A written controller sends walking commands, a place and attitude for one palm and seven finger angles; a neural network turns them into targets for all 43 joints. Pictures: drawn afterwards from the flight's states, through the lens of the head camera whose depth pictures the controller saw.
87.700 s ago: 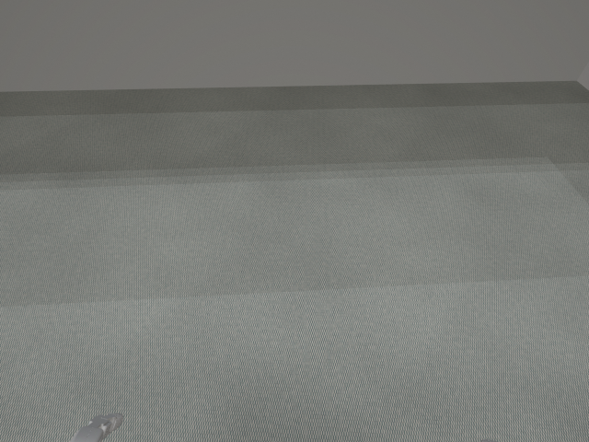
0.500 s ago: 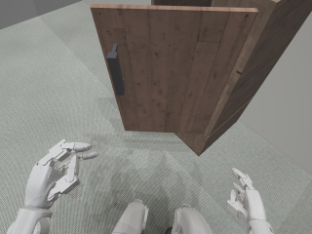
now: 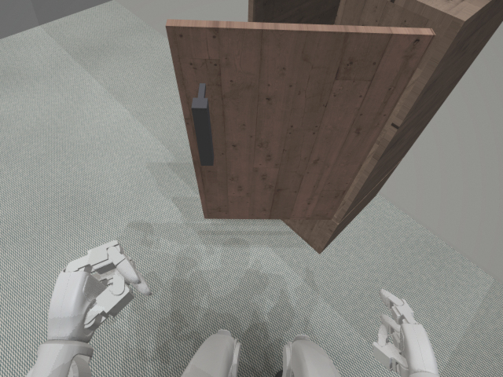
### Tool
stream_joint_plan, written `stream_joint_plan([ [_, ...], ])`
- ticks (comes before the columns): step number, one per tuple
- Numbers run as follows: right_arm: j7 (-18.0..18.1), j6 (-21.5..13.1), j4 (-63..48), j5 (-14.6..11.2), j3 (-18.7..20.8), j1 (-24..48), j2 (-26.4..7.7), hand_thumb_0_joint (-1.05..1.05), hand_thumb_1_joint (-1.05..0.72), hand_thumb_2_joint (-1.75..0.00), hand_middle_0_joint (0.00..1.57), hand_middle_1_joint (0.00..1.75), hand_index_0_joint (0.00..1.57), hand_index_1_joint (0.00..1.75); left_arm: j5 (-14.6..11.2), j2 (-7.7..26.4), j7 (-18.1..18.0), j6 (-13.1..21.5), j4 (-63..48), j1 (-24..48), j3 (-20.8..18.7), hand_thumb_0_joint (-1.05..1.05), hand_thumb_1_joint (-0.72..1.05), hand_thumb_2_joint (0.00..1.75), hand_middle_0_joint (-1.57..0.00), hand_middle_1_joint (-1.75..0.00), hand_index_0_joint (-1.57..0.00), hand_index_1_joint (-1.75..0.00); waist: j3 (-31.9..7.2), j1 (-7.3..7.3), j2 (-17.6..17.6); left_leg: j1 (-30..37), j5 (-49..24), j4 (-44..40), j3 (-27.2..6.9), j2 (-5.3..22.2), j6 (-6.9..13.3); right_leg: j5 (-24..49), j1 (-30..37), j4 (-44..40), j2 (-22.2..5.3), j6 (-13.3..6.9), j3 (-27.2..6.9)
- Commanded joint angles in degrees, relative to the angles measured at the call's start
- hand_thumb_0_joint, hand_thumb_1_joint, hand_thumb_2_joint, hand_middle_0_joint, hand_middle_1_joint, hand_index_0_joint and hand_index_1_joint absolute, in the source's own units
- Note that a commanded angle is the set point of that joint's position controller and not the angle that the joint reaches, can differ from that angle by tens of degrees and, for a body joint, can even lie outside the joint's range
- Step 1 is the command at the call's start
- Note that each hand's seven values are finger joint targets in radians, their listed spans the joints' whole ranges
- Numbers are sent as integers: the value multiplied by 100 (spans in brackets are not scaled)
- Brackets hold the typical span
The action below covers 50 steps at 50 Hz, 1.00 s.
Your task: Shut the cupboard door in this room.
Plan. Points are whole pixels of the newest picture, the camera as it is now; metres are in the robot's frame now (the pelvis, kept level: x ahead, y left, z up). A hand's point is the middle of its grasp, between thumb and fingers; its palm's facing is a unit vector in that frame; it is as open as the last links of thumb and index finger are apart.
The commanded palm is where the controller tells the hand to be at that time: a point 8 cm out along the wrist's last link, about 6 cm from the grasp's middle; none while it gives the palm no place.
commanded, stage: raise the hand and make a fist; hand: left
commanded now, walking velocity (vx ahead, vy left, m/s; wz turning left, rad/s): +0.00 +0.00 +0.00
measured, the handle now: (205, 126) +0.52 +0.13 +0.05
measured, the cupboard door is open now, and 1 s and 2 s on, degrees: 47 47 47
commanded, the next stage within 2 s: bring the fist close to the handle in 0.76 s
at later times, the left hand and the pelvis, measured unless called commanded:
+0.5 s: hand (134, 276) +0.24 +0.18 +0.06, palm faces +0.05 -1.00 -0.03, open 3.1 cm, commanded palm +0.21 +0.24 +0.06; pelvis +0.01 -0.01 +0.01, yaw +0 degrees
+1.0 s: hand (158, 269) +0.25 +0.15 +0.07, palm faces +0.10 -0.99 -0.05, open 3.1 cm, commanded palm +0.23 +0.20 +0.06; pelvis +0.01 -0.04 +0.01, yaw +1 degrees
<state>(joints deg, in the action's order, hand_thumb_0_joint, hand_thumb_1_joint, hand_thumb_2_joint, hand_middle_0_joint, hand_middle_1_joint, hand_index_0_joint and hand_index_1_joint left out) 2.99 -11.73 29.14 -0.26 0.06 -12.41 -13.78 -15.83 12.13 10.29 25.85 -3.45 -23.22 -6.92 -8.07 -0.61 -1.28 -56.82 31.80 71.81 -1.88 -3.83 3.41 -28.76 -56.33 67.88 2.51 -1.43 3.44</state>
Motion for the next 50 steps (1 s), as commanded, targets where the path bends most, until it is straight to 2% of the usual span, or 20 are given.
stream_joint_plan([
  [1,-37,-149,-939,-18,298,54,-738,0,-90,-90,20,30,20,30,50,344,-231,234,-1262,-290,-270,0,90,90,-126,-146,-126,-146,-1442,-37,-398,1540,-2163,-1646,-673,395,-578,991,787,-676,-19,-108,174],
  [5,-22,-3,-1030,-48,255,42,-835,0,-90,-90,20,30,20,30,144,316,-22,-105,-654,-1,-87,0,90,90,-130,-150,-130,-150,-839,121,-55,1022,-1282,-1718,-729,362,-547,673,666,-779,3,-111,190],
  [10,35,1,-1136,-22,223,41,-829,0,-90,-90,20,30,20,30,72,777,-13,34,-1317,642,-470,0,90,90,-130,-150,-130,-150,-1421,4,-383,1351,-1351,-1698,-738,333,-586,726,856,-761,5,-147,114],
  [12,23,-18,-1129,-9,202,57,-754,0,-90,-90,20,30,20,30,36,758,-79,177,-1572,647,-512,0,90,90,-130,-150,-130,-150,-1672,-77,-682,1661,-1752,-1703,-744,339,-650,873,905,-736,0,-174,109],
  [13,12,-20,-1101,2,205,30,-731,0,-90,-90,20,30,20,30,13,727,-107,238,-1603,569,-520,0,90,90,-130,-150,-130,-150,-1742,-78,-622,1725,-1902,-1662,-714,347,-650,950,928,-736,8,-163,119],
  [14,2,-24,-1078,2,197,35,-725,0,-90,-90,20,30,20,30,-9,673,-123,270,-1579,482,-489,0,90,90,-130,-150,-130,-150,-1698,-76,-661,1713,-2056,-1626,-679,338,-654,1028,940,-751,11,-162,109],
  [15,-1,-4,-1059,14,188,-13,-748,0,-90,-90,20,30,20,30,5,753,-135,253,-1470,406,-544,0,90,90,-130,-150,-130,-150,-1693,-58,-510,1618,-2127,-1580,-659,335,-617,1089,1007,-761,29,-161,99],
  [16,-19,12,-1038,2,184,20,-737,0,-90,-90,20,30,20,30,26,593,-112,223,-1345,317,-400,0,90,90,-130,-150,-130,-150,-1577,-33,-614,1609,-2160,-1583,-640,346,-626,1085,954,-772,12,-151,115],
  [18,-34,54,-1017,-21,199,9,-775,0,-90,-90,20,30,20,30,49,495,-32,93,-1009,260,-268,0,90,90,-130,-150,-130,-150,-1326,53,-395,1370,-1888,-1590,-605,334,-594,1007,959,-846,16,-128,122],
  [20,-17,92,-1043,-44,200,9,-816,0,-90,-90,20,30,20,30,64,507,52,-102,-682,141,-262,0,90,90,-130,-150,-130,-150,-1202,53,-168,1124,-1623,-1597,-563,304,-509,928,1066,-923,16,-129,96],
  [23,-1,105,-1109,-75,217,13,-818,0,-90,-90,20,30,20,30,-7,608,123,-222,-772,251,-376,0,90,90,-130,-150,-130,-150,-1377,11,-49,1040,-1556,-1572,-454,247,-440,997,1353,-995,-17,-111,22],
  [26,17,85,-1121,-45,210,49,-747,0,-90,-90,20,30,20,30,-75,804,-3,-42,-1266,433,-618,0,90,90,-130,-150,-130,-150,-1748,-86,-245,1118,-1808,-1466,-346,222,-394,1256,1625,-960,-40,-120,-94],
  [30,7,64,-1015,1,191,43,-681,0,-90,-90,20,30,20,30,-64,770,-216,298,-1217,422,-642,0,90,90,-130,-150,-130,-150,-1540,-41,-88,828,-1682,-1309,-257,212,-303,1269,1643,-978,-53,-105,-247],
  [31,-10,62,-996,-3,190,82,-677,0,-90,-90,20,30,20,30,-17,603,-213,344,-1104,380,-482,0,90,90,-130,-150,-130,-150,-1451,0,-127,796,-1620,-1285,-235,213,-289,1227,1560,-978,-70,-95,-263],
  [35,-36,108,-985,-37,211,50,-740,0,-90,-90,20,30,20,30,55,549,-84,203,-633,224,-304,0,90,90,-130,-150,-130,-150,-1223,84,104,495,-1254,-1229,-189,198,-215,858,1588,-1170,-112,-56,-442],
  [39,-5,149,-1093,-88,219,83,-716,0,-90,-90,20,30,20,30,12,691,17,39,-823,318,-420,0,90,90,-130,-150,-130,-150,-1384,27,145,441,-1187,-1195,-107,179,-177,748,1910,-1377,-222,11,-707],
  [40,11,163,-1091,-79,214,66,-715,0,-90,-90,20,30,20,30,-15,852,-22,55,-916,358,-573,0,90,90,-130,-150,-130,-150,-1464,5,201,418,-1254,-1158,-131,188,-171,846,2009,-1353,-213,9,-751],
  [43,18,155,-1072,-61,188,107,-617,0,-90,-90,20,30,20,30,-55,761,-140,231,-1154,489,-623,0,90,90,-130,-150,-130,-150,-1598,-7,169,408,-1325,-1079,-92,184,-184,1154,2144,-1336,-280,70,-869],
  [47,-4,126,-867,-25,175,126,-637,0,-90,-90,20,30,20,30,55,620,-238,417,-697,1186,-432,0,90,90,-130,-150,-130,-150,-1179,203,193,193,-1054,-921,-107,219,-186,719,1635,-1326,-264,69,-877],
  [50,-5,127,-836,-35,180,104,-690,0,-90,-90,20,30,20,30,93,473,-121,324,-297,1449,-176,0,90,90,-130,-150,-130,-150,-1124,275,314,62,-917,-845,-93,211,-155,453,1608,-1446,-297,87,-1001],
])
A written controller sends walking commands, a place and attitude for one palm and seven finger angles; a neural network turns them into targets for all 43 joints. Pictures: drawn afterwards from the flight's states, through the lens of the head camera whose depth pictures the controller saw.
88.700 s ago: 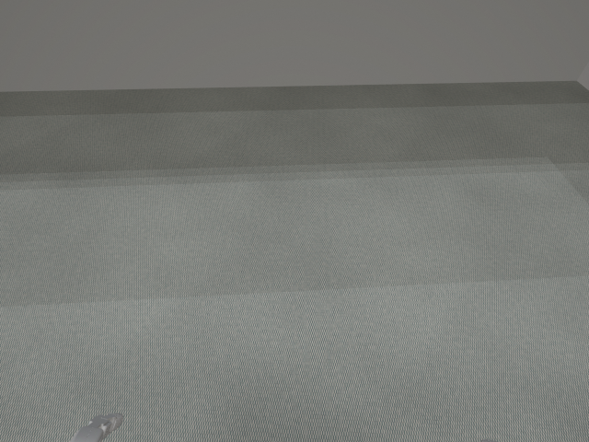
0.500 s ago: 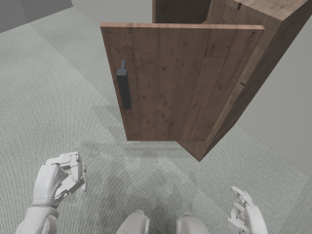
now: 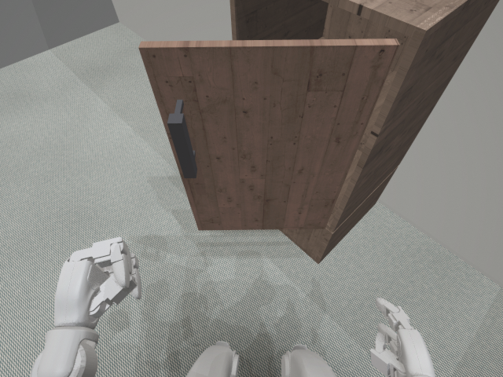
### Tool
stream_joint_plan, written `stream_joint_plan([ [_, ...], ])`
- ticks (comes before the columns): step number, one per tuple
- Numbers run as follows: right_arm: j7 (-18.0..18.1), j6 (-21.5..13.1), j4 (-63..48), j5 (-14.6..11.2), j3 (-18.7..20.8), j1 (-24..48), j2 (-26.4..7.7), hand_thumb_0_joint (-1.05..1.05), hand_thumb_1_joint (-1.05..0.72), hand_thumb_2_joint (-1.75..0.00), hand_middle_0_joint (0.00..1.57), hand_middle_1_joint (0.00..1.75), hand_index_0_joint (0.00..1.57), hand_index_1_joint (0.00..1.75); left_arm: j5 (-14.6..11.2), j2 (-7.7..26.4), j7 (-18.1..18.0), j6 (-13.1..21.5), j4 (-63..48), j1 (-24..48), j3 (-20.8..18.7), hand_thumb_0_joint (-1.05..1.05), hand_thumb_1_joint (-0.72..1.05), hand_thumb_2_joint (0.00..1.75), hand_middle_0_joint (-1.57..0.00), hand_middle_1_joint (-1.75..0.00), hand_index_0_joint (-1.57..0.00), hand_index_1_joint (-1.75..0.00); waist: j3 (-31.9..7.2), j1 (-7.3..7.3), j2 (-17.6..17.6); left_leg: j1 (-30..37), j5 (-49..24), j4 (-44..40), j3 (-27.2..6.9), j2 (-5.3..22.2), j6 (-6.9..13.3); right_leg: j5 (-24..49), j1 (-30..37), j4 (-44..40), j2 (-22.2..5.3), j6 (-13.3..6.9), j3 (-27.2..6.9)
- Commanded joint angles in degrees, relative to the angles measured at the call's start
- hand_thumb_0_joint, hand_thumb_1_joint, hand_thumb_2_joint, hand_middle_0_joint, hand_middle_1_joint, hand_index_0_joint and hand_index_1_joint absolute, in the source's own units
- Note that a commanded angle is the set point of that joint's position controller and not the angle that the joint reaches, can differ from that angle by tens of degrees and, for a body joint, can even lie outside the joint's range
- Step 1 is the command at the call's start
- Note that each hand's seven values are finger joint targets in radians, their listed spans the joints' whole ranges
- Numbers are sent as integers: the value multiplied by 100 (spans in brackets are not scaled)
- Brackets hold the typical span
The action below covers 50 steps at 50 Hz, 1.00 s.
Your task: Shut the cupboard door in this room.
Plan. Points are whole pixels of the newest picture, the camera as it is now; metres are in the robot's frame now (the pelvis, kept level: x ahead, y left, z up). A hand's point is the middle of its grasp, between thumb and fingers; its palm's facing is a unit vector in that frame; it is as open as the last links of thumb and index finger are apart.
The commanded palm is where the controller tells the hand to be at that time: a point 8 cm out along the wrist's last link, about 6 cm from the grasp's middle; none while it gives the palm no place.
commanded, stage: bring the fist close to the handle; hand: left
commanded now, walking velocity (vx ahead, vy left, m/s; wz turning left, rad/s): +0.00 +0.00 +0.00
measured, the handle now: (185, 140) +0.51 +0.16 +0.05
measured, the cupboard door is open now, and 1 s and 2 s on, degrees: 47 47 39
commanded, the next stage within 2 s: push the door shut along its arc in 1.26 s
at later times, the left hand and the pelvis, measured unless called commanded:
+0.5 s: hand (176, 221) +0.34 +0.14 +0.05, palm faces +0.00 -1.00 +0.00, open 3.1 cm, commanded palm +0.32 +0.20 +0.06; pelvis +0.01 +0.02 +0.01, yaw -1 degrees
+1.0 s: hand (198, 177) +0.42 +0.12 +0.06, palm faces +0.06 -1.00 -0.01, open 3.1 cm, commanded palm +0.38 +0.18 +0.06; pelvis +0.00 +0.02 +0.01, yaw -2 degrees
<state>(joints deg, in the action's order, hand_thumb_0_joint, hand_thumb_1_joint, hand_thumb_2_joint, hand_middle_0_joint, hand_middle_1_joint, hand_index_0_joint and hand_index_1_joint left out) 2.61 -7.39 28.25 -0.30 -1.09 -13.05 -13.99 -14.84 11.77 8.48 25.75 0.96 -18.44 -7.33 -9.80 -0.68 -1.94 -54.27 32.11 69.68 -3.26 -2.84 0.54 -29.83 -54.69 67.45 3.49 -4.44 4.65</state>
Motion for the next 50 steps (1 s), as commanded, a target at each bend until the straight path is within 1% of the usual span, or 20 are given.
stream_joint_plan([
  [1,44,-304,-725,-49,301,158,-679,0,-90,-90,20,30,20,30,5,572,105,268,-612,1086,-168,0,90,90,-130,-150,-130,-150,-1061,268,422,-212,-928,-615,61,114,132,524,1517,-1437,-429,403,-1171],
  [6,85,-252,-739,-81,292,181,-671,0,-90,-90,20,30,20,30,61,741,50,-16,-746,1883,-225,0,90,90,-130,-150,-130,-150,-1580,151,34,214,-1183,-840,91,114,159,745,1792,-1419,-386,345,-1046],
  [9,76,-211,-667,-55,285,160,-635,0,-90,-90,20,30,20,30,64,856,-210,-18,-627,2098,-510,0,90,90,-130,-150,-130,-150,-1728,68,83,319,-1404,-949,90,120,129,1172,1964,-1316,-359,349,-943],
  [10,68,-186,-651,-30,270,139,-647,0,-90,-90,20,30,20,30,72,829,-285,-30,-515,2138,-496,0,90,90,-130,-150,-130,-150,-1767,87,222,286,-1453,-946,69,123,140,1278,2021,-1287,-335,355,-919],
  [13,0,-129,-565,-18,267,133,-638,0,-90,-90,20,30,20,30,187,485,-442,-44,-7,2392,-210,0,90,90,-130,-150,-130,-150,-1439,164,120,345,-1397,-1054,83,118,114,1302,1719,-1237,-316,338,-735],
  [16,-46,-59,-538,-12,302,40,-699,0,-90,-90,20,30,20,30,337,348,-492,-102,389,2507,-7,0,90,90,-130,-150,-130,-150,-1423,197,249,489,-1519,-1127,59,138,115,1498,1633,-1201,-293,318,-614],
  [17,-58,-35,-537,-8,300,14,-708,0,-90,-90,20,30,20,30,385,215,-488,-125,463,2719,180,0,90,90,-130,-150,-130,-150,-1403,260,251,570,-1543,-1159,48,143,118,1548,1568,-1198,-287,317,-567],
  [22,-76,35,-460,16,341,-79,-715,0,-90,-90,20,30,20,30,492,156,-646,-7,420,3558,290,0,90,90,-130,-150,-130,-150,-1770,290,119,981,-1896,-1213,7,168,81,1891,1555,-1094,-272,282,-453],
  [25,-90,68,-351,59,350,-94,-719,0,-90,-90,20,30,20,30,605,327,-928,164,454,4039,116,0,90,90,-130,-150,-130,-150,-1909,273,16,1102,-2005,-1195,-33,186,45,1887,1442,-998,-246,255,-414],
  [26,-112,87,-326,75,345,-80,-691,0,-90,-90,20,30,20,30,623,219,-1011,207,555,4123,154,0,90,90,-130,-150,-130,-150,-1973,268,49,1126,-2016,-1187,-17,177,46,1904,1448,-1001,-256,264,-422],
  [27,-124,117,-287,82,355,-97,-693,0,-90,-90,20,30,20,30,676,302,-1110,254,708,4167,46,0,90,90,-130,-150,-130,-150,-1959,268,163,1120,-2049,-1196,-20,192,33,1933,1451,-994,-251,261,-413],
  [28,-147,137,-271,100,347,-101,-675,0,-90,-90,20,30,20,30,725,131,-1156,273,837,4254,197,0,90,90,-130,-150,-130,-150,-1963,293,52,1144,-2070,-1194,-4,184,28,1962,1412,-979,-252,261,-401],
  [29,-168,164,-217,101,357,-126,-682,0,-90,-90,20,30,20,30,774,163,-1217,281,971,4354,178,0,90,90,-130,-150,-130,-150,-1944,314,-1,1189,-2113,-1194,-15,198,1,1981,1335,-968,-248,255,-387],
  [34,-237,324,-145,106,379,-258,-714,0,-90,-90,20,30,20,30,901,-84,-1293,133,1740,4882,388,0,90,90,-130,-150,-130,-150,-1869,426,103,1195,-2026,-1273,-35,202,-21,1903,1260,-1054,-218,259,-352],
  [35,-230,343,-156,107,395,-304,-739,0,-90,-90,20,30,20,30,878,3,-1303,104,1839,4986,274,0,90,90,-130,-150,-130,-150,-1903,437,205,1189,-2053,-1274,-45,200,-2,1937,1307,-1077,-199,258,-352],
  [43,-240,405,105,161,396,-433,-695,0,-90,-90,20,30,20,30,934,99,-1486,491,2530,6363,52,0,90,90,-130,-150,-130,-150,-2076,583,210,1084,-1938,-1190,18,180,17,1986,1298,-1067,-209,287,-428],
  [46,-308,447,67,182,414,-480,-718,0,-90,-90,20,30,20,30,999,286,-1497,581,2820,5883,-200,0,90,90,-130,-150,-130,-150,-2279,368,7,1104,-2095,-1242,61,162,-17,2129,1444,-1033,-200,247,-440],
  [48,-360,508,36,171,415,-520,-710,0,-90,-90,20,30,20,30,997,147,-1437,544,2991,5643,-89,0,90,90,-130,-150,-130,-150,-2227,371,156,1034,-2110,-1278,113,163,-3,2214,1561,-1089,-191,256,-445],
  [49,-376,534,21,167,418,-541,-712,0,-90,-90,20,30,20,30,994,148,-1407,525,3000,5604,-88,0,90,90,-130,-150,-130,-150,-2197,350,138,982,-2089,-1300,140,155,9,2242,1624,-1113,-191,257,-468],
  [50,-373,559,-12,160,426,-599,-739,0,-90,-90,20,30,20,30,971,279,-1396,491,3095,5513,-230,0,90,90,-130,-150,-130,-150,-2183,340,316,905,-2070,-1321,127,149,29,2258,1749,-1142,-173,260,-471],
])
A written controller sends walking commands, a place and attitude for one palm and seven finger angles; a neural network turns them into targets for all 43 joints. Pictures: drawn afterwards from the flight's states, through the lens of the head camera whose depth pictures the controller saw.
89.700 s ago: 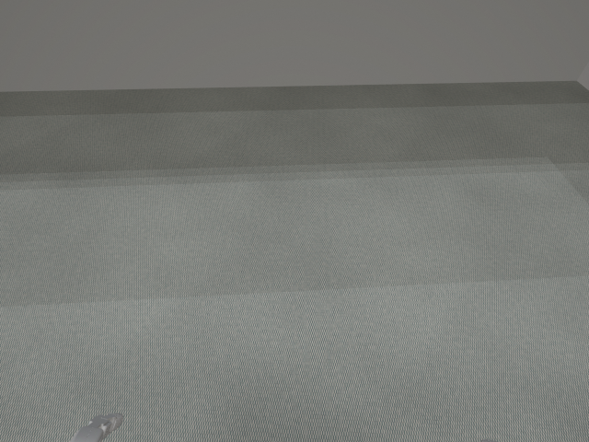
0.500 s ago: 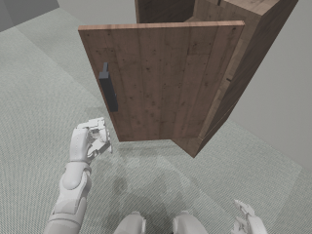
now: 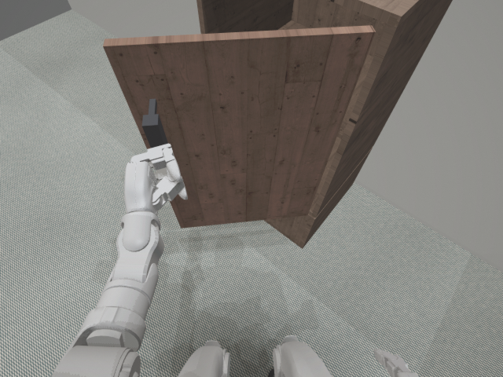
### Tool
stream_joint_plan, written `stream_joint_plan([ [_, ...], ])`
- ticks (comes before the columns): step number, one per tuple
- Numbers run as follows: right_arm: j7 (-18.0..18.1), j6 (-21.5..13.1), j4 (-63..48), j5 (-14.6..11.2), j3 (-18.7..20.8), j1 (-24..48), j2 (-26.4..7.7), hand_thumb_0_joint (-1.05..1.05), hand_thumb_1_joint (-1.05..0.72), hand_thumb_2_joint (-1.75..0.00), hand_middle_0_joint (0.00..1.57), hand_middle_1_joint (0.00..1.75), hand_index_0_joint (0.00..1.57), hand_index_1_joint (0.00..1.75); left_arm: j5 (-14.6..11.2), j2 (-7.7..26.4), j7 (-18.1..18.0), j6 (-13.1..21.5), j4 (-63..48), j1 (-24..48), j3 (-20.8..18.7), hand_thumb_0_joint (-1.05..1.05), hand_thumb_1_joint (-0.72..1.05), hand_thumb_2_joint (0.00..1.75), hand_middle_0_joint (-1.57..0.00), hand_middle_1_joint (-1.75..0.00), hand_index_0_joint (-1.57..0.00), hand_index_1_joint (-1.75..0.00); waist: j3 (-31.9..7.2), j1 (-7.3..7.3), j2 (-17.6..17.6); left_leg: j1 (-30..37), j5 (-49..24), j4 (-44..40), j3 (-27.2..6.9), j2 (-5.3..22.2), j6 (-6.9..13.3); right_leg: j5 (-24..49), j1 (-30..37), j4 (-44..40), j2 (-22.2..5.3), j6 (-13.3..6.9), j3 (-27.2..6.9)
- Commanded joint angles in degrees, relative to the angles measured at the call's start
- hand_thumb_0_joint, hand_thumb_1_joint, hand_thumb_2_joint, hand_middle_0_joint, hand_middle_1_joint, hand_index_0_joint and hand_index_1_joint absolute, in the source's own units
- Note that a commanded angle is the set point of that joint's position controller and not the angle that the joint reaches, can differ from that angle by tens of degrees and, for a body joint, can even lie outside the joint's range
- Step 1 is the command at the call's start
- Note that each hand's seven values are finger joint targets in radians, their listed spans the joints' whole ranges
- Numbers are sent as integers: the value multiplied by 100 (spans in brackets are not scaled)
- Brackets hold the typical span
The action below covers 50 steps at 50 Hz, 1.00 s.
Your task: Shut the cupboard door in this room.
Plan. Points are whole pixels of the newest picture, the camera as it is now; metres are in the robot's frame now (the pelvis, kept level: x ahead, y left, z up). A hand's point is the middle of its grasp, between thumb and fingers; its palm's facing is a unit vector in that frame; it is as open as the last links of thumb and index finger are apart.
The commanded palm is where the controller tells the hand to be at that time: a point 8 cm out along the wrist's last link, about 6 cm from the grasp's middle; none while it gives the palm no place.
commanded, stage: bring the fist close to the handle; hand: left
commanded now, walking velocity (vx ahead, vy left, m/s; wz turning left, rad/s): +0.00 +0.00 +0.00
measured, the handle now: (162, 141) +0.51 +0.16 +0.04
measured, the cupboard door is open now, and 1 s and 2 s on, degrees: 47 39 26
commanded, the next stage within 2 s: push the door shut along its arc in 0.26 s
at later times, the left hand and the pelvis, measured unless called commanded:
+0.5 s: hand (180, 184) +0.41 +0.12 +0.04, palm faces +0.08 -1.00 -0.03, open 3.1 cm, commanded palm +0.39 +0.18 +0.05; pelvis +0.00 -0.01 +0.00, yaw +0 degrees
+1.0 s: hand (181, 150) +0.48 +0.12 +0.04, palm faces -0.07 -1.00 -0.04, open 3.1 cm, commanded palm +0.47 +0.17 +0.05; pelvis -0.01 +0.00 -0.01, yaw +1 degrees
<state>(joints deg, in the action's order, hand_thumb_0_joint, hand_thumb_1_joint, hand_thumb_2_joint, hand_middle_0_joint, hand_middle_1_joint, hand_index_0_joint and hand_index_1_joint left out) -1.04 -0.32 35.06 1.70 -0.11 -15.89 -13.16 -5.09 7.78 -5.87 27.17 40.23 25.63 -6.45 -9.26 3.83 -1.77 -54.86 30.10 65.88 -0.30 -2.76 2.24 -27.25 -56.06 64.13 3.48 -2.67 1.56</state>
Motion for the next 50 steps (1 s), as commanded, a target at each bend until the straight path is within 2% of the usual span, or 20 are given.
stream_joint_plan([
  [1,-8,-131,-710,-58,327,-274,-808,0,-90,-90,20,30,20,30,-18,608,68,338,-842,1161,-236,0,90,90,-130,-150,-130,-150,-2127,-67,366,846,-1717,-949,-111,136,-115,1943,1904,-886,-195,111,-218],
  [9,98,-200,-527,-45,326,-201,-795,0,-90,-90,20,30,20,30,-53,764,55,834,-1152,2439,-223,0,90,90,-130,-150,-130,-150,-1964,188,219,764,-980,-880,-121,121,-52,1131,1619,-1047,-248,157,-376],
  [11,107,-231,-478,-35,338,-210,-813,0,-90,-90,20,30,20,30,-5,886,60,913,-1052,2441,-306,0,90,90,-130,-150,-130,-150,-2131,144,78,864,-1004,-877,-151,119,-65,1128,1580,-985,-241,136,-351],
  [12,92,-239,-478,-27,331,-204,-806,0,-90,-90,20,30,20,30,-2,771,87,899,-868,2263,-250,0,90,90,-130,-150,-130,-150,-2138,109,-41,869,-1045,-873,-123,100,-67,1184,1575,-978,-239,128,-346],
  [13,80,-237,-458,-27,333,-222,-816,0,-90,-90,20,30,20,30,6,764,115,873,-773,2229,-223,0,90,90,-130,-150,-130,-150,-2208,140,23,883,-1094,-872,-140,117,-75,1237,1567,-949,-235,129,-317],
  [15,64,-216,-500,-42,346,-296,-848,0,-90,-90,20,30,20,30,-15,789,178,755,-573,1928,-278,0,90,90,-130,-150,-130,-150,-2314,57,44,913,-1301,-896,-134,106,-83,1473,1713,-929,-212,116,-303],
  [19,33,-144,-595,-91,342,-298,-833,0,-90,-90,20,30,20,30,-123,782,265,500,-528,1624,-340,0,90,90,-130,-150,-130,-150,-2225,-23,221,796,-1433,-959,-54,106,-78,1722,1966,-1020,-235,134,-344],
  [24,128,-139,-487,-95,302,-308,-822,0,-90,-90,20,30,20,30,-98,1190,340,696,-438,2857,-554,0,90,90,-130,-150,-130,-150,-1821,261,550,386,-979,-823,-77,100,-19,1298,1805,-1100,-284,206,-513],
  [29,143,-208,-360,-64,308,-341,-844,0,-90,-90,20,30,20,30,-35,1335,622,992,-70,3392,-536,0,90,90,-130,-150,-130,-150,-2277,303,58,567,-1102,-670,-108,89,-36,1439,1630,-867,-269,160,-505],
  [31,130,-200,-293,-70,316,-446,-881,0,-90,-90,20,30,20,30,-30,1316,780,878,349,3503,-499,0,90,90,-130,-150,-130,-150,-2397,360,-146,707,-1257,-635,-151,101,-59,1555,1432,-780,-250,143,-414],
  [34,105,-130,-303,-112,315,-592,-933,0,-90,-90,20,30,20,30,-112,1289,1004,604,819,3630,-466,0,90,90,-130,-150,-130,-150,-2284,424,25,615,-1286,-658,-191,107,-54,1555,1403,-819,-229,141,-373],
  [36,127,-110,-308,-136,334,-669,-974,0,-90,-90,20,30,20,30,-174,1520,1101,538,826,3896,-650,0,90,90,-130,-150,-130,-150,-2507,421,59,621,-1372,-625,-207,103,-41,1637,1495,-790,-230,141,-384],
  [37,134,-101,-309,-137,328,-687,-974,0,-90,-90,20,30,20,30,-223,1499,1132,511,821,4080,-638,0,90,90,-130,-150,-130,-150,-2540,491,66,619,-1400,-604,-212,102,-27,1675,1485,-791,-226,146,-390],
  [39,132,-99,-267,-133,327,-774,-984,0,-90,-90,20,30,20,30,-244,1655,1187,543,875,4282,-764,0,90,90,-130,-150,-130,-150,-2562,485,43,621,-1466,-574,-235,110,-31,1703,1461,-751,-211,137,-378],
  [41,133,-92,-227,-119,323,-826,-1016,0,-90,-90,20,30,20,30,-203,1764,1231,603,914,4554,-778,0,90,90,-130,-150,-130,-150,-2576,572,0,668,-1544,-533,-294,139,-29,1712,1261,-672,-196,131,-339],
  [43,102,-76,-194,-110,331,-905,-1028,0,-90,-90,20,30,20,30,-148,1630,1293,617,1111,4650,-621,0,90,90,-130,-150,-130,-150,-2486,656,14,701,-1518,-506,-327,151,-30,1610,1068,-669,-183,126,-309],
  [44,89,-70,-176,-106,336,-925,-1045,0,-90,-90,20,30,20,30,-129,1629,1313,629,1157,4797,-595,0,90,90,-130,-150,-130,-150,-2401,694,-152,751,-1493,-520,-351,157,-44,1512,909,-667,-181,114,-279],
  [46,69,-67,-152,-94,353,-982,-1086,0,-90,-90,20,30,20,30,-82,1618,1362,667,1154,5098,-496,0,90,90,-130,-150,-130,-150,-2536,761,-395,1005,-1594,-490,-432,177,-63,1440,640,-609,-164,94,-230],
  [48,49,-47,-107,-82,354,-1064,-1125,0,-90,-90,20,30,20,30,-75,1607,1398,624,1334,5230,-468,0,90,90,-130,-150,-130,-150,-2562,838,-383,1087,-1545,-476,-498,198,-71,1287,457,-612,-148,88,-188],
  [50,61,-37,-102,-67,343,-1166,-1169,0,-90,-90,20,30,20,30,-96,1818,1409,591,1436,5435,-609,0,90,90,-130,-150,-130,-150,-2619,860,-417,1063,-1595,-460,-550,196,-64,1274,418,-565,-131,67,-167],
])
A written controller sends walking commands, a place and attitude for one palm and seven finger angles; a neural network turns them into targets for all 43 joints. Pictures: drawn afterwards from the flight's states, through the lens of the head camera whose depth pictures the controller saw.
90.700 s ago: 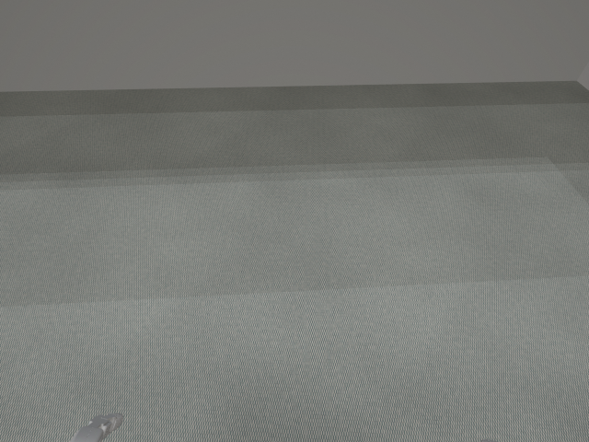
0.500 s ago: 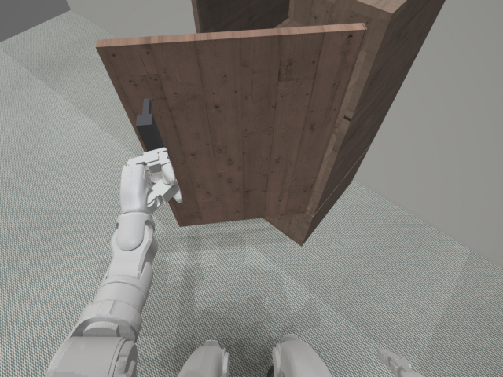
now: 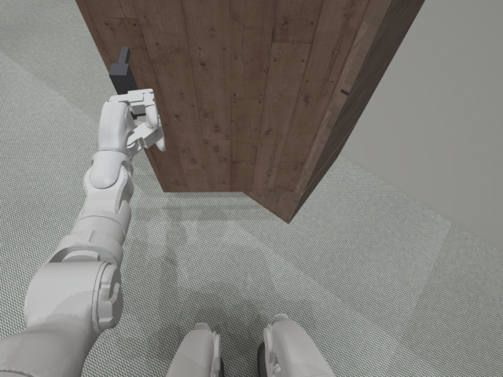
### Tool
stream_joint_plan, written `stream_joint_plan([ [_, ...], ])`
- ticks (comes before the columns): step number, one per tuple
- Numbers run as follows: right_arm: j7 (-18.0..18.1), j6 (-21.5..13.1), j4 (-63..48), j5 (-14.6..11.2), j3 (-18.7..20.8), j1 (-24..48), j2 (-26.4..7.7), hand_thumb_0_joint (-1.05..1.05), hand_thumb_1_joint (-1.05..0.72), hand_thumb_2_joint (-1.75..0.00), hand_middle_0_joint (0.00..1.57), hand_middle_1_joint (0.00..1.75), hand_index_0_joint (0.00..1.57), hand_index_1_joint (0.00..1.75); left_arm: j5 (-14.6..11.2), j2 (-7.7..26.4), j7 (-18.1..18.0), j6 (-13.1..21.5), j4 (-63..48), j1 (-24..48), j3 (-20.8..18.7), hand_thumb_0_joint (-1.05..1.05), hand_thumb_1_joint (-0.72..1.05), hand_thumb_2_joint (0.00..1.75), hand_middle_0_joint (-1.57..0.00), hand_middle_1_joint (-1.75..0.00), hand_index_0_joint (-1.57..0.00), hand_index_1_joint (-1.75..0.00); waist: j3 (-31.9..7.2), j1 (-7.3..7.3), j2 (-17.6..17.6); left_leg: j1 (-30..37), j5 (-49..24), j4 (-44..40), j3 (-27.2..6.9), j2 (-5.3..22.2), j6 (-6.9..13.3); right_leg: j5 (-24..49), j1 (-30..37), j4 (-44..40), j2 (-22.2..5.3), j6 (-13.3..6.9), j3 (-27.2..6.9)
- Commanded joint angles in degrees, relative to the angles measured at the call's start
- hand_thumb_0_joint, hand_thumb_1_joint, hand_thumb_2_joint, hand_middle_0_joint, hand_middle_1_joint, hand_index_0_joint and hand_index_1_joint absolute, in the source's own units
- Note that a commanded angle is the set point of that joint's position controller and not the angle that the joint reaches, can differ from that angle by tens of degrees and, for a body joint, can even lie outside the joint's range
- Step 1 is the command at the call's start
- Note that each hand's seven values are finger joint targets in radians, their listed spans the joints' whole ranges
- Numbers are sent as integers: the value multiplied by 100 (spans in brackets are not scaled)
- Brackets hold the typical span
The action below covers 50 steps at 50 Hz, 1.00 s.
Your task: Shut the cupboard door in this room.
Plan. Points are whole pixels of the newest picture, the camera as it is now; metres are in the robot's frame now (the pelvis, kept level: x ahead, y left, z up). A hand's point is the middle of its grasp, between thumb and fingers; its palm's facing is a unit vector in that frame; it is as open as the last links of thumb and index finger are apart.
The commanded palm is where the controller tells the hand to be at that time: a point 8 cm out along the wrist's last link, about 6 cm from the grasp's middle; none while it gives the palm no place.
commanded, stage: push the door shut along its arc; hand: left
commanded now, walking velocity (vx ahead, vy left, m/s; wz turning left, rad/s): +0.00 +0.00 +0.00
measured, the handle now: (135, 95) +0.57 +0.16 +0.05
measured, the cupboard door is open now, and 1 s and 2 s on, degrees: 39 26 21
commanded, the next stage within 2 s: pull the fist back off the door in 1.02 s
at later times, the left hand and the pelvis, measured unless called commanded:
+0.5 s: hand (183, 98) +0.55 +0.08 +0.06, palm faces -0.21 -0.98 -0.05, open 3.1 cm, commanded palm +0.55 +0.13 +0.06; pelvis +0.00 +0.01 -0.01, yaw -1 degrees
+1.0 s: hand (192, 74) +0.60 +0.07 +0.06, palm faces -0.31 -0.95 -0.03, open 2.8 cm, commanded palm +0.61 +0.09 +0.06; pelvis +0.01 +0.00 -0.03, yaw -2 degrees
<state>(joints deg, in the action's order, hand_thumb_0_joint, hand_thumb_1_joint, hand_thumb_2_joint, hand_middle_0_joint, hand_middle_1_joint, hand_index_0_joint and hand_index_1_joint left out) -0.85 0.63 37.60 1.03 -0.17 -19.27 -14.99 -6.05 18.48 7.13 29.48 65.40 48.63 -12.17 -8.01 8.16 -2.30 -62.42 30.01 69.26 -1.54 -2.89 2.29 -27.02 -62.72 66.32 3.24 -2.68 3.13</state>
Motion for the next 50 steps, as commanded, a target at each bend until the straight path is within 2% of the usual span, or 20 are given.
stream_joint_plan([
  [1,36,-124,-338,-4,350,-834,-996,0,-90,-90,20,30,20,30,8,831,105,327,-1021,3203,-118,0,90,90,-130,-150,-130,-150,-2817,436,-378,1804,-1563,-776,-418,216,-70,1231,1081,-782,-116,79,-329],
  [6,-11,-77,-312,37,344,-1011,-1023,0,-90,-90,20,30,20,30,103,840,168,296,-1031,3607,-6,0,90,90,-130,-150,-130,-150,-3103,546,-631,2162,-2018,-705,-527,273,-115,1416,850,-680,-96,62,-261],
  [7,-30,-58,-297,36,338,-1031,-1029,0,-90,-90,20,30,20,30,122,858,187,256,-852,3534,-33,0,90,90,-130,-150,-130,-150,-2957,527,-633,2088,-1912,-703,-534,275,-118,1302,778,-703,-84,55,-255],
  [8,-30,-41,-282,49,329,-1073,-1049,0,-90,-90,20,30,20,30,130,991,190,239,-833,3669,-109,0,90,90,-130,-150,-130,-150,-2896,610,-506,1970,-1887,-680,-522,282,-86,1333,835,-726,-79,69,-279],
  [9,-32,-23,-296,45,325,-1106,-1060,0,-90,-90,20,30,20,30,162,1195,194,219,-769,3620,-260,0,90,90,-130,-150,-130,-150,-2911,559,-452,1842,-1830,-676,-499,271,-72,1334,966,-724,-76,67,-301],
  [11,-24,-2,-301,46,303,-1159,-1082,0,-90,-90,20,30,20,30,186,1312,203,169,-626,3780,-331,0,90,90,-130,-150,-130,-150,-2883,643,-440,1770,-1843,-646,-522,287,-54,1338,866,-697,-73,71,-287],
  [15,-51,18,-337,72,282,-1250,-1091,0,-90,-90,20,30,20,30,233,1418,272,128,-634,4089,-337,0,90,90,-130,-150,-130,-150,-2980,684,-704,1849,-1898,-604,-577,297,-67,1294,737,-624,-57,45,-266],
  [22,-88,47,-280,86,253,-1409,-1106,0,-90,-90,20,30,20,30,323,1441,406,-20,-437,4502,-226,0,90,90,-130,-150,-130,-150,-3043,877,-818,1821,-2042,-445,-604,336,-52,1384,555,-588,-37,66,-264],
  [24,-77,54,-260,85,242,-1465,-1131,0,-90,-90,20,30,20,30,346,1615,436,-103,-322,4699,-302,0,90,90,-130,-150,-130,-150,-2970,977,-657,1650,-1912,-399,-595,342,-12,1322,569,-607,-25,77,-279],
  [25,-66,46,-281,88,230,-1514,-1145,0,-90,-90,20,30,20,30,333,1792,431,-139,-226,4667,-486,0,90,90,-130,-150,-130,-150,-3016,924,-691,1572,-1944,-378,-587,328,2,1355,618,-572,-11,57,-290],
  [26,-67,43,-285,84,209,-1509,-1135,0,-90,-90,20,30,20,30,339,1812,455,-181,-254,4802,-444,0,90,90,-130,-150,-130,-150,-3081,973,-749,1527,-2002,-337,-557,327,10,1449,656,-560,-13,66,-302],
  [31,-90,41,-335,99,184,-1619,-1129,0,-90,-90,20,30,20,30,412,2244,581,-308,-264,4655,-750,0,90,90,-130,-150,-130,-150,-3500,849,-959,1471,-2417,-193,-468,323,9,1956,976,-441,-3,47,-349],
  [33,-104,67,-360,85,180,-1632,-1124,0,-90,-90,20,30,20,30,440,2198,655,-404,-157,4512,-699,0,90,90,-130,-150,-130,-150,-3399,855,-914,1380,-2414,-186,-443,327,9,2000,992,-456,11,58,-347],
  [34,-100,79,-346,82,165,-1652,-1130,0,-90,-90,20,30,20,30,461,2243,687,-472,-87,4569,-676,0,90,90,-130,-150,-130,-150,-3246,929,-772,1194,-2335,-163,-408,333,36,2028,1053,-488,15,75,-368],
  [35,-88,73,-365,78,146,-1707,-1137,0,-90,-90,20,30,20,30,473,2421,714,-508,-16,4571,-820,0,90,90,-130,-150,-130,-150,-3208,905,-752,1056,-2307,-143,-401,321,53,2041,1100,-449,27,58,-371],
  [39,-48,64,-354,49,135,-1752,-1133,0,-90,-90,20,30,20,30,494,2456,843,-724,80,4969,-692,0,90,90,-130,-150,-130,-150,-3000,1100,-567,617,-1948,-63,-321,320,108,1900,1172,-554,35,103,-460],
  [42,-33,3,-303,55,139,-1800,-1125,0,-90,-90,20,30,20,30,474,2350,970,-756,-37,5299,-534,0,90,90,-130,-150,-130,-150,-3225,1143,-841,846,-2079,1,-361,322,96,1937,1016,-501,43,77,-443],
  [46,-7,-78,-169,90,147,-1879,-1158,0,-90,-90,20,30,20,30,443,2324,1084,-788,-152,5830,-420,0,90,90,-130,-150,-130,-150,-3429,1304,-1139,1183,-2296,130,-451,359,90,1928,620,-411,58,69,-369],
  [49,1,-112,-90,94,125,-1890,-1165,0,-90,-90,20,30,20,30,489,2219,1138,-912,58,5986,-268,0,90,90,-130,-150,-130,-150,-3304,1388,-1287,1204,-2239,189,-482,372,82,1737,320,-401,73,56,-319],
  [50,1,-138,-55,115,124,-1935,-1162,0,-90,-90,20,30,20,30,499,2162,1131,-928,89,6171,-239,0,90,90,-130,-150,-130,-150,-3262,1472,-1332,1249,-2272,215,-517,376,95,1715,160,-367,89,47,-282],
])
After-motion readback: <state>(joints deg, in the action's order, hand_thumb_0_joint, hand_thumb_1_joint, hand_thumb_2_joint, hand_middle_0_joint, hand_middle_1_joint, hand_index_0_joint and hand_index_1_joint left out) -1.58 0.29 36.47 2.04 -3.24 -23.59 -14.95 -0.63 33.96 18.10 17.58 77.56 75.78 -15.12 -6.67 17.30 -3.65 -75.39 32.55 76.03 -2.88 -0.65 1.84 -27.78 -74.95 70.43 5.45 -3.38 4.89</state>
